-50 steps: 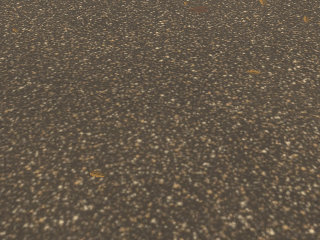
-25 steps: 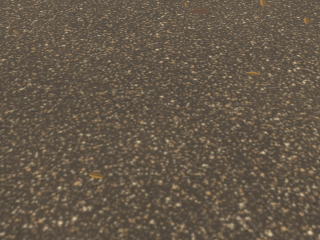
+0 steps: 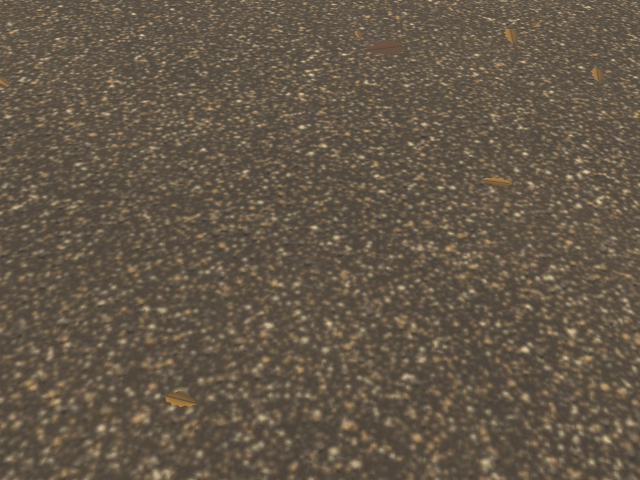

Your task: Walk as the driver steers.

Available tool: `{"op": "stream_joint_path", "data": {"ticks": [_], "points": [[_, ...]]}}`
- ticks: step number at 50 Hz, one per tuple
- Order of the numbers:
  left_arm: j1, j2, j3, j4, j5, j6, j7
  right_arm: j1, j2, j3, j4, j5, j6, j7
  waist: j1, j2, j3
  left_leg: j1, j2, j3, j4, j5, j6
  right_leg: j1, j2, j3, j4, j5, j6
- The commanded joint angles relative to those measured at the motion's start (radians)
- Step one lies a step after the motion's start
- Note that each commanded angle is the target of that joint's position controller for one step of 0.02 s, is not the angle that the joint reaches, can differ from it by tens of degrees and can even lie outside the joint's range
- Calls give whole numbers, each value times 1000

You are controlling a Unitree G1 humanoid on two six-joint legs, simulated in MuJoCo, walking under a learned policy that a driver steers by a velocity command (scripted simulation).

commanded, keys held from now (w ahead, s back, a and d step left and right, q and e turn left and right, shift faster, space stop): w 1.00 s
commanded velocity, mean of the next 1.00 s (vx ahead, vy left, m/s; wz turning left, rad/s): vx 0.48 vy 0.00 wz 0.00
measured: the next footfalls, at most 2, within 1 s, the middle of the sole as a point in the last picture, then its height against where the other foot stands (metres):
right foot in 0.34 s outside the picture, level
left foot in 0.90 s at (268, 408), level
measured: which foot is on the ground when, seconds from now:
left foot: down 0.00-0.34, up 0.36-0.88, down 0.90-1.00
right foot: up 0.00-0.32, down 0.34-0.92, up 0.94-1.00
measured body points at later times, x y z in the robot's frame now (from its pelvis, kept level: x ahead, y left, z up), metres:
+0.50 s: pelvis +0.28 -0.06 -0.01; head +0.31 -0.06 +0.44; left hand +0.38 +0.21 -0.13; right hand +0.32 -0.32 -0.15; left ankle +0.19 +0.09 -0.65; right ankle +0.34 -0.13 -0.74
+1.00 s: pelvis +0.58 +0.01 -0.01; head +0.61 +0.02 +0.44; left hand +0.58 +0.28 -0.16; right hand +0.73 -0.25 -0.12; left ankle +0.65 +0.10 -0.74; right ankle +0.43 -0.14 -0.65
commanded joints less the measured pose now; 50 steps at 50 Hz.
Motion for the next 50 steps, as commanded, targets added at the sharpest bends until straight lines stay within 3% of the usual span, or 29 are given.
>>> {"op": "stream_joint_path", "data": {"ticks": [1, 4, 7, 10, 12, 14, 15, 16, 17, 18, 19, 20, 21, 22, 24, 25, 26, 29, 34, 39, 42, 43, 44, 45, 46, 47, 48, 49, 50], "points": [[-69, 65, 18, -75, 14, -18, -12, 27, -103, -2, -35, -9, -5, 0, -5, 138, 98, 146, 247, -278, -274, 121, 120, -315, -91, 26, -24, 134, 9], [-166, 34, 10, -119, 22, -7, -14, 79, -132, -2, -22, -11, 5, -20, -22, 105, 112, 133, 232, -196, -287, 305, 140, -343, -81, -9, -163, 213, 55], [-295, 6, -6, -171, 18, -8, -19, 95, -151, -3, -26, -10, 10, -34, -49, 111, 133, 69, 204, -128, -317, 310, 131, -260, -46, -45, -389, 339, 69], [-375, 11, -12, -204, 11, -9, -31, 147, -155, -6, -8, 2, 12, -38, -63, 114, 158, 92, 227, -109, -333, 302, 133, -207, -20, -54, -504, 393, 55], [-398, 23, -11, -224, 8, -14, -41, 151, -157, -11, -1, 10, 17, -40, -47, 115, 162, 167, 259, -102, -305, 356, 124, -209, -18, -36, -553, 375, 29], [-363, 54, 0, -226, 9, -19, -49, 130, -174, -20, -6, 7, 26, -41, -6, 125, 118, 243, 281, -91, -226, 536, 104, -146, 2, -40, -576, 318, -2], [-306, 79, 12, -214, 10, -19, -48, 116, -190, -26, -13, 2, 33, -42, 29, 148, 65, 268, 283, -84, -149, 721, 94, -58, 32, -58, -564, 280, -19], [-183, 112, 32, -182, 9, -16, -44, 101, -194, -28, -18, -5, 44, -41, 95, 164, -19, 263, 262, -62, 2, 894, 78, 98, 68, -84, -556, 252, -43], [-6, 153, 55, -131, 6, -10, -35, 91, -178, -21, -30, -12, 51, -40, 176, 155, -125, 157, 216, -35, 223, 884, 48, 349, 54, -67, -552, 260, -75], [145, 235, 75, -100, 31, -7, -27, 180, -90, 5, -52, -22, 43, -30, 160, -12, -285, -207, 113, -5, 594, 523, 4, 759, -187, 272, -539, 156, -190], [192, 224, 67, -78, 29, -4, -36, 255, 5, 35, -31, -13, 17, -19, 126, -212, -428, -437, -47, -111, 860, -279, -23, 919, -351, 718, -734, -91, -290], [136, 144, 44, -79, 22, -9, -35, 139, -113, 5, -53, 22, -8, -13, 140, -139, -291, -545, 8, -183, 968, -278, 4, 817, -310, 704, -811, -163, -234], [27, 118, 34, -100, 21, -14, -33, 39, -160, -7, -92, 41, -23, -15, 111, -87, -132, -586, 62, -143, 961, -182, 20, 643, -288, 551, -839, -87, -197], [-54, 96, 26, -115, 30, -21, -34, -13, -163, -10, -102, 33, -29, -24, 79, 6, -62, -538, 113, -124, 910, -83, 23, 475, -258, 434, -870, 38, -181], [-110, 47, 12, -115, 50, -30, -43, 17, -123, -16, -96, 14, -8, -31, 6, -7, -22, -416, 171, -127, 829, 1, 21, 289, -191, 279, -924, 172, -162], [-107, 40, 10, -107, 46, -32, -46, 34, -99, -15, -93, 13, 5, -32, -8, -17, -14, -395, 179, -122, 797, 6, 16, 254, -177, 243, -948, 184, -167], [-93, 46, 11, -96, 41, -33, -45, 33, -88, -14, -96, 12, 15, -34, -16, -19, 3, -397, 186, -113, 764, 9, 8, 223, -170, 208, -968, 202, -174], [-33, 92, 20, -71, 41, -33, -24, -86, -106, -20, -145, -2, 27, -39, -1, 0, 59, -512, 204, -99, 616, 129, -28, 219, -168, 155, -1009, 249, -185], [59, 114, 22, -44, 29, -19, 0, -279, -82, -9, -205, -3, 9, -22, 58, 5, 77, -498, 154, -46, 276, 395, -44, 268, -120, 50, -1010, 313, -136], [157, 122, 27, 2, 19, 5, 4, -419, -88, 1, -261, 10, 0, 6, 98, 5, 105, -531, 121, -42, 133, 358, -25, 451, -182, 55, -947, 343, -130], [145, 142, 37, 5, 18, 23, 10, -394, -125, -9, -273, 12, -8, 21, 56, -21, 72, -467, 94, -32, 92, 237, 13, 546, -222, 66, -856, 508, -106], [123, 151, 39, -2, 19, 28, 11, -328, -150, -21, -259, 12, -10, 21, 15, -39, 27, -361, 62, -6, 85, 204, 31, 550, -212, 53, -778, 675, -93], [106, 137, 33, -9, 23, 35, 11, -180, -189, -44, -213, 11, -10, 17, -60, -34, -61, -162, 32, 20, 68, 214, 59, 516, -164, 16, -609, 797, -69], [107, 104, 17, -32, 37, 34, 12, 14, -255, -67, -166, -1, -9, 7, -130, 16, -206, 151, 146, -103, 116, 236, 118, 337, -112, -22, -340, 651, -38], [232, -20, -20, -39, 38, 12, -2, 130, -343, -92, -136, -8, 2, 5, -90, 256, -358, 554, 394, -572, 54, 37, 285, -102, 71, -57, 61, 164, 44], [196, 28, -11, -26, 24, -14, -5, 124, -254, -63, -138, -2, 4, 6, -109, 251, -384, 570, 422, -765, -82, -37, 282, -232, 90, 96, 197, -252, 30], [98, 114, 13, -59, -7, -31, -9, 35, -209, -46, -150, 3, 2, 5, -93, 211, -225, 441, 389, -615, -100, -43, 226, -317, 29, 105, 243, -201, 10], [38, 119, 14, -76, -12, -37, -5, -58, -180, -37, -174, 0, 1, 4, -61, 142, -127, 281, 352, -478, -125, 38, 198, -302, -30, 70, 204, -104, 4], [6, 109, 19, -79, 3, -33, 2, -116, -148, -28, -181, -8, -1, 8, -33, 96, -53, 141, 312, -383, -164, 118, 184, -265, -64, 54, 137, -35, 9]]}}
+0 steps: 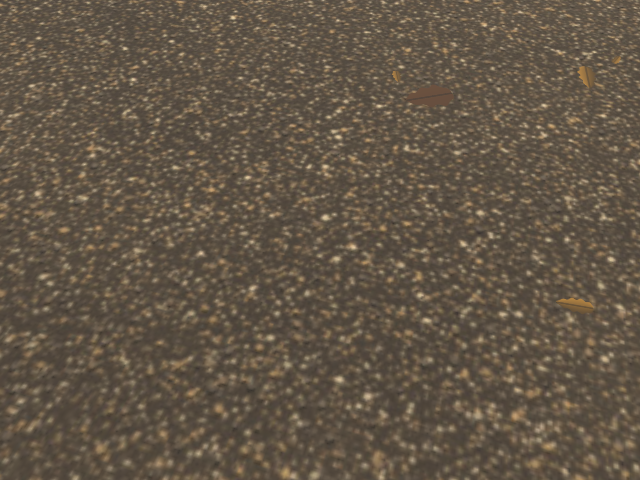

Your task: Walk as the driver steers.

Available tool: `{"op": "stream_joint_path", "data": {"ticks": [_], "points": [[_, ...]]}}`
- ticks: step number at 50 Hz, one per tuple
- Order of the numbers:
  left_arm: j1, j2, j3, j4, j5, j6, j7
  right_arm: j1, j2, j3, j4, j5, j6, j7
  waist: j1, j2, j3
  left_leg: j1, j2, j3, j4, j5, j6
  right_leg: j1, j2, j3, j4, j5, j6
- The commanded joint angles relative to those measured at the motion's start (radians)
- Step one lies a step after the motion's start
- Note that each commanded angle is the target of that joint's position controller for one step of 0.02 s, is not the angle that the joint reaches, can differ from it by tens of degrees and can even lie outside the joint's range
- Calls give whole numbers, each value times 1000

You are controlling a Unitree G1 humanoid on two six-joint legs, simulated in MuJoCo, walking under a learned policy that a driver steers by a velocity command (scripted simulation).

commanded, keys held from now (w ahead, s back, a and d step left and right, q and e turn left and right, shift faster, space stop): w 0.02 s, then w+e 0.98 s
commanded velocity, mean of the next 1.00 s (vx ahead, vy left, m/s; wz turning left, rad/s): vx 0.50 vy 0.00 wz -0.45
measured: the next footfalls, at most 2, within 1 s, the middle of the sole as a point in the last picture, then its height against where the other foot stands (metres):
right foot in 0.44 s outside the picture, level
left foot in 0.94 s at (362, 353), level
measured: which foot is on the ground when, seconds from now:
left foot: down 0.00-0.46, up 0.48-0.92, down 0.94-1.00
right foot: up 0.00-0.42, down 0.44-0.94, up 0.96-1.00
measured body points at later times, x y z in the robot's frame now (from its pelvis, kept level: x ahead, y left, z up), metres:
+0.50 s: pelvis +0.29 -0.06 -0.02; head +0.32 -0.08 +0.43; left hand +0.51 +0.16 -0.11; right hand +0.26 -0.34 -0.16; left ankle +0.11 +0.10 -0.67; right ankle +0.37 -0.15 -0.73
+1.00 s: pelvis +0.58 -0.11 -0.01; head +0.61 -0.12 +0.44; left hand +0.75 +0.13 -0.13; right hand +0.65 -0.43 -0.08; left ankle +0.71 -0.05 -0.73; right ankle +0.39 -0.15 -0.67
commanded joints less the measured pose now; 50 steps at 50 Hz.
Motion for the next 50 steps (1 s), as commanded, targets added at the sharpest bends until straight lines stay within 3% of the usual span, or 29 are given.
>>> {"op": "stream_joint_path", "data": {"ticks": [1, 3, 6, 9, 12, 17, 20, 21, 22, 23, 24, 25, 26, 27, 28, 29, 32, 35, 38, 42, 44, 45, 46, 47, 48, 49, 50], "points": [[-43, 112, 34, -85, 4, -22, 11, 80, -96, -19, -14, -15, -8, 0, -30, 95, -79, 312, 261, -336, -308, 41, 161, -332, -125, 39, 51, 124, -10], [3, 59, 28, -66, 2, 8, 11, 76, -90, -20, 0, -16, -15, 2, -1, 106, -64, 231, 239, -245, -360, 84, 163, -271, -138, 34, 12, 162, 3], [-65, 60, 33, -95, 3, 27, 15, 120, -127, -31, 30, -24, -22, -15, -7, 80, -17, 224, 242, -149, -401, 157, 168, -358, -139, 60, -86, 277, 25], [-138, 54, 35, -123, 8, 20, 6, 136, -135, -31, 40, -23, -19, -31, -24, 74, -2, 255, 223, -54, -413, 193, 138, -385, -114, 65, -260, 446, 28], [-242, 32, 24, -161, 12, 15, -10, 161, -147, -31, 49, -16, -17, -42, -60, 65, 25, 277, 219, 20, -431, 187, 116, -351, -94, 2, -414, 550, 23], [-354, 28, 17, -240, 9, 16, -43, 232, -165, -41, 81, -1, 19, -50, -90, 50, 59, 498, 291, 68, -341, 315, 98, -436, -76, -42, -514, 435, -15], [-293, 71, 37, -263, 8, 19, -60, 193, -205, -54, 58, 3, 45, -62, -28, 98, -11, 543, 301, 113, -155, 750, 64, -290, -1, -128, -514, 280, -64], [-186, 105, 58, -244, 7, 22, -61, 178, -212, -56, 48, 1, 55, -67, 33, 107, -74, 520, 284, 133, -1, 874, 46, -146, 44, -153, -523, 259, -89], [-22, 164, 91, -205, 4, 25, -50, 170, -205, -51, 36, 2, 60, -71, 115, 78, -159, 411, 238, 155, 225, 821, 12, 101, 74, -130, -581, 309, -128], [111, 265, 121, -183, 3, 36, -25, 200, -159, -32, 6, -24, 47, -69, 135, -96, -270, 138, 172, 164, 559, 384, -31, 406, -123, 180, -589, 334, -201], [67, 300, 119, -211, -1, 28, -27, 264, -40, 5, -34, -24, 6, -46, 37, -274, -386, -267, -62, -4, 886, -415, -81, 701, -332, 769, -772, 164, -408], [83, 219, 96, -214, 8, 24, -28, 154, -140, -16, -50, 14, -39, -27, 102, -147, -378, -383, -1, -168, 929, -395, -47, 705, -316, 749, -837, 132, -359], [44, 170, 84, -219, 14, 17, -23, 79, -158, -20, -77, 40, -59, -20, 97, -97, -252, -425, 44, -153, 888, -314, -21, 597, -279, 587, -832, 192, -313], [-26, 146, 76, -232, 14, 10, -25, 63, -144, -19, -75, 27, -64, -26, 45, 23, -159, -379, 90, -146, 784, -241, -19, 428, -235, 467, -842, 304, -280], [-84, 113, 66, -250, 17, 8, -24, 60, -157, -31, -68, 2, -55, -34, 10, 37, -120, -307, 120, -141, 693, -205, -29, 306, -201, 383, -856, 399, -260], [-111, 103, 60, -265, 25, 9, -20, 76, -155, -35, -70, -6, -41, -34, -19, 17, -101, -245, 133, -144, 658, -185, -39, 223, -178, 351, -879, 451, -258], [-94, 141, 70, -270, 17, 7, -4, 68, -121, -34, -92, -21, -10, -39, -38, 0, -70, -217, 128, -117, 512, -124, -89, 114, -147, 278, -917, 548, -264], [-51, 168, 78, -265, 10, 13, 15, -49, -96, -25, -135, -24, -6, -41, -3, -19, -39, -211, 92, -100, 276, 74, -118, 67, -93, 211, -916, 528, -222], [-8, 168, 79, -257, 7, 24, 20, -144, -79, -16, -169, -12, -14, -30, 41, -54, -35, -127, 39, -86, 80, 241, -115, 41, -63, 201, -897, 436, -175], [37, 154, 78, -240, 0, 34, 24, -191, -121, -26, -205, 1, -27, -16, 52, -74, -36, -107, 21, -128, -27, 206, -91, 150, -108, 308, -812, 363, -156], [28, 159, 81, -245, 5, 41, 30, -159, -147, -35, -203, 3, -39, -11, 26, -100, -42, -67, 18, -133, -48, 116, -65, 199, -132, 363, -749, 390, -145], [13, 154, 79, -252, 6, 44, 30, -101, -158, -42, -189, 2, -45, -11, -7, -114, -60, 8, 12, -118, -75, 97, -46, 201, -121, 372, -704, 429, -133], [-2, 127, 69, -265, 9, 44, 28, 1, -185, -57, -166, -8, -50, -17, -58, -105, -124, 172, 32, -120, -94, 105, -13, 171, -71, 346, -595, 483, -105], [-11, 75, 48, -288, 23, 40, 23, 157, -238, -72, -153, -24, -52, -25, -126, -23, -263, 435, 187, -259, -62, 61, 51, 48, -10, 269, -334, 378, -68], [139, 10, 28, -313, -3, 31, 21, 258, -311, -93, -118, -31, -35, -24, -68, 317, -400, 783, 417, -711, -132, -133, 216, -319, 131, 141, -7, -105, 4], [144, 110, 41, -292, -14, 29, 23, 244, -221, -73, -130, -6, -29, -19, -82, 273, -357, 768, 443, -835, -190, -344, 209, -455, 52, 162, 142, -163, 14], [41, 174, 58, -301, -10, 34, 23, 197, -155, -55, -147, -3, -22, -23, -108, 164, -219, 643, 398, -677, -208, -346, 160, -494, 13, 149, 182, -71, 21]]}}
Over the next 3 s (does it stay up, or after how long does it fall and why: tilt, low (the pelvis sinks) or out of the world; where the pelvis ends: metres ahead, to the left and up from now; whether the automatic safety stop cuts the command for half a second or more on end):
stays up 1.31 -0.43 0.01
